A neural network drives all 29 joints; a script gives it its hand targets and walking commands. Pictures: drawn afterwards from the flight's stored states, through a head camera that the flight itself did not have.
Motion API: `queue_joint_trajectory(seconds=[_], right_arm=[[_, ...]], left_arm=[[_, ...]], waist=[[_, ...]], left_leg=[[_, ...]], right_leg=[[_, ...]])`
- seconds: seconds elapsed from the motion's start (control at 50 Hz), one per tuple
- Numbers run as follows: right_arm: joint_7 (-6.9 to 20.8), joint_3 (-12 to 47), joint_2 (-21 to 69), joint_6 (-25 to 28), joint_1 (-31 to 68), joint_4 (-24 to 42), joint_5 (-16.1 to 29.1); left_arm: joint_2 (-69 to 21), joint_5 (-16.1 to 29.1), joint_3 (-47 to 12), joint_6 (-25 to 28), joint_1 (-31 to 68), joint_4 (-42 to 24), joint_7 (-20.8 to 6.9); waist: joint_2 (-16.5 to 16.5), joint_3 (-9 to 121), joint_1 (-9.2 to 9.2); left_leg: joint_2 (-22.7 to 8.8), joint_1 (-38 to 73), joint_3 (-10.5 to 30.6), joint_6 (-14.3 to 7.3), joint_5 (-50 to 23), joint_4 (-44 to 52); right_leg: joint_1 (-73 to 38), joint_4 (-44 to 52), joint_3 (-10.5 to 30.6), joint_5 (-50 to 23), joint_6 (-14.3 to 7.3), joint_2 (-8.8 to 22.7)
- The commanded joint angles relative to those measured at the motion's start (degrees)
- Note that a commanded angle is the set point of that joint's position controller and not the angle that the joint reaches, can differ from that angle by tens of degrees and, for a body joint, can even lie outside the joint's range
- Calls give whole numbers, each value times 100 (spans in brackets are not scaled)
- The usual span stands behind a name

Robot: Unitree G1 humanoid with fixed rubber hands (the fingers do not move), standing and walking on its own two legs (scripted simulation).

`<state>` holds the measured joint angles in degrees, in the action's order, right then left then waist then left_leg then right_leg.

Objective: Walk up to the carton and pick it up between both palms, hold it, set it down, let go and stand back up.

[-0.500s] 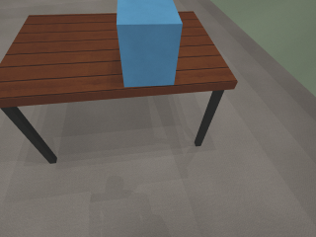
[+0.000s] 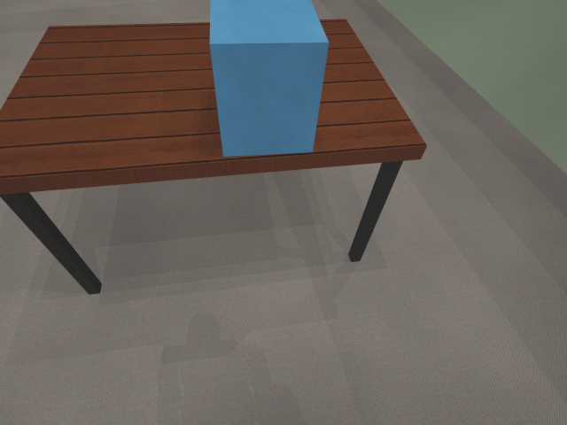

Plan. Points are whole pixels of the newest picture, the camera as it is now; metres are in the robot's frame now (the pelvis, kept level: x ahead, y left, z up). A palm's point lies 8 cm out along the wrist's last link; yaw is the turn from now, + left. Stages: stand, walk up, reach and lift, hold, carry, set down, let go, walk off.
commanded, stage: stand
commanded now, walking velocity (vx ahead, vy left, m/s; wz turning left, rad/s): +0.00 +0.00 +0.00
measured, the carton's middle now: (263, 73) +0.87 +0.03 +0.02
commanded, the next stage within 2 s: none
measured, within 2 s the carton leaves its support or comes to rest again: neither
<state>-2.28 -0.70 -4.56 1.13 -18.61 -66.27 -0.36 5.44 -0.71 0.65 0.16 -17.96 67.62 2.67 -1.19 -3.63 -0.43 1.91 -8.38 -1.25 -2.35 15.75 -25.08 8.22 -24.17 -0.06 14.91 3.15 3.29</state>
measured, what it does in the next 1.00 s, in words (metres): stands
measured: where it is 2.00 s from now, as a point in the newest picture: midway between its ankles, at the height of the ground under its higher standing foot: outside the picture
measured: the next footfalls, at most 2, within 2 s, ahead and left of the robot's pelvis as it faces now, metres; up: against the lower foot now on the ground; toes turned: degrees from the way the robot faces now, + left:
none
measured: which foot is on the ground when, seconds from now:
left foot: down 0.00-1.00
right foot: down 0.00-1.00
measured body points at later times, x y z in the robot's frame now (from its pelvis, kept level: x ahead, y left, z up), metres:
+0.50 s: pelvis +0.01 +0.01 +0.00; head +0.02 +0.02 +0.45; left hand -0.04 +0.20 -0.17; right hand -0.02 -0.19 -0.16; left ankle -0.02 +0.09 -0.74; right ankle -0.02 -0.15 -0.74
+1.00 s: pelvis +0.01 +0.01 +0.00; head +0.03 +0.03 +0.45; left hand -0.03 +0.20 -0.17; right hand -0.02 -0.19 -0.16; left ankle -0.02 +0.09 -0.74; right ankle -0.02 -0.15 -0.74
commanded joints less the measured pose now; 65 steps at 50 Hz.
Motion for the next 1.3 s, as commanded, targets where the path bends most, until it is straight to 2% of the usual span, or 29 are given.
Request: queue_joint_trajectory(seconds=[0.0,0.08,0.12,0.14,0.16,0.2,0.24,0.26,0.32,0.34,0.36,0.42,0.5,0.56,0.58,0.64,0.66,0.68,0.8,0.82,0.86,0.98,1.04,1.08,1.12,1.18,1.2,1.26,1.28], right_arm=[[-5,-45,-393,58,-511,13,-2],[-25,-51,-456,78,-548,31,-19],[-58,-81,-465,86,-620,54,-6],[-40,-49,-397,105,-443,123,11],[-50,-50,-380,105,-531,118,1],[-42,-85,-551,111,-687,72,-1],[-33,-80,-448,80,-632,100,-15],[-55,-79,-402,91,-652,72,-5],[-59,-74,-453,110,-759,69,3],[-68,-59,-463,83,-649,75,-26],[-71,-109,-647,93,-625,123,-13],[-51,-73,-451,114,-660,187,14],[-15,-82,-561,108,-523,164,-21],[-50,-68,-405,63,-712,107,10],[-37,-50,-386,54,-630,108,18],[-31,-62,-425,72,-679,149,17],[-45,-52,-399,70,-635,108,10],[-42,-50,-384,73,-604,140,8],[-19,-60,-469,105,-705,80,-14],[-17,-57,-423,132,-722,97,16],[-37,-64,-469,123,-718,71,5],[-82,-57,-504,123,-853,16,-3],[-54,-99,-486,118,-604,87,-1],[-51,-171,-652,109,-783,106,-5],[-28,-156,-662,130,-712,90,-13],[-27,-90,-345,158,-678,129,5],[-31,-94,-415,144,-597,96,15],[-38,-133,-575,131,-776,91,-21],[-55,-104,-582,118,-738,94,-17]], left_arm=[[349,-19,61,6,-687,64,21],[278,21,26,9,-652,50,-9],[191,-4,25,17,-635,66,-4],[143,13,32,4,-661,121,15],[322,-12,69,5,-635,91,25],[293,10,54,17,-599,99,23],[219,66,62,37,-700,144,19],[340,25,91,18,-689,152,20],[298,41,96,-19,-599,120,49],[171,36,61,-14,-619,158,46],[171,25,51,-20,-730,211,48],[292,15,102,-31,-649,193,-9],[345,-20,102,-54,-628,214,41],[358,23,101,8,-800,129,5],[375,5,87,-31,-731,190,25],[141,24,31,-5,-728,170,20],[78,-15,25,-6,-687,208,24],[298,6,60,7,-630,123,28],[210,35,56,27,-591,120,17],[294,48,81,8,-684,174,10],[240,24,92,4,-834,160,-4],[284,34,80,22,-863,105,36],[379,21,124,9,-764,125,27],[328,13,115,-24,-665,128,42],[264,29,112,0,-708,131,33],[261,14,119,-18,-762,125,20],[115,-12,47,-23,-891,177,38],[395,17,111,-37,-523,81,20],[105,37,20,-51,-709,135,4]], waist=[[288,-246,44],[-28,-259,92],[155,-160,17],[-95,-94,71],[233,-185,40],[-131,-213,2],[230,-128,-13],[6,-52,21],[446,-178,-34],[278,-416,38],[-14,-299,52],[-78,-263,58],[42,-535,18],[350,-354,127],[177,-360,7],[82,-259,9],[-194,-234,32],[103,-166,18],[99,-177,-15],[-220,-164,-21],[9,-180,114],[264,-150,70],[86,-322,77],[39,-334,-58],[245,-61,17],[71,66,42],[407,-164,103],[113,-323,-35],[56,-350,87]], left_leg=[[-625,-243,516,-68,-1065,609],[-693,-265,495,-91,-1138,639],[-659,8,450,-53,-1530,525],[-687,-38,495,-57,-1441,549],[-670,-133,475,-52,-1436,612],[-705,5,499,-98,-1762,516],[-666,125,470,-95,-1467,535],[-717,128,543,-94,-1462,599],[-673,189,488,-30,-2033,637],[-711,32,486,-60,-2224,578],[-730,210,466,-99,-1975,509],[-715,53,548,-92,-1657,594],[-665,-295,529,-76,-1078,744],[-612,-74,444,-89,-1454,698],[-657,-163,506,-70,-867,839],[-643,78,438,-72,-1486,636],[-651,12,398,-61,-1443,611],[-629,12,498,-86,-1217,682],[-669,67,450,-124,-1748,595],[-687,39,569,-91,-1574,610],[-714,-46,555,-139,-1767,575],[-694,356,431,-122,-2754,415],[-684,142,465,-115,-2081,522],[-789,123,599,-44,-2167,612],[-700,105,521,-153,-2185,543],[-677,246,496,-115,-2322,455],[-665,223,384,-108,-2214,476],[-732,94,589,-44,-2088,684],[-725,106,501,-121,-1843,646]], right_leg=[[74,299,93,-967,-222,252],[52,360,78,-1002,-213,259],[85,322,95,-1152,-196,281],[81,298,34,-1085,-194,239],[-34,291,51,-1137,-174,282],[127,297,68,-1165,-188,275],[99,329,106,-1019,-165,263],[110,250,46,-1039,-187,233],[242,195,22,-917,-150,254],[189,240,13,-936,-125,287],[259,316,-4,-974,-115,269],[174,283,14,-944,-114,257],[118,346,60,-906,-134,286],[99,351,57,-1034,-101,318],[158,321,-48,-814,-124,251],[146,308,25,-1038,-120,323],[70,364,-7,-1039,-108,300],[126,368,6,-959,-116,345],[-6,350,20,-1066,-143,364],[37,331,-58,-953,-106,278],[-96,361,-14,-1061,-125,345],[72,205,-68,-1249,-106,332],[185,297,-38,-1065,-81,323],[210,241,-59,-932,-81,292],[-147,274,-37,-1108,-104,328],[-131,238,-131,-1100,-84,315],[74,314,-46,-1156,-56,353],[156,243,-95,-974,-73,287],[181,360,-73,-925,-63,340]])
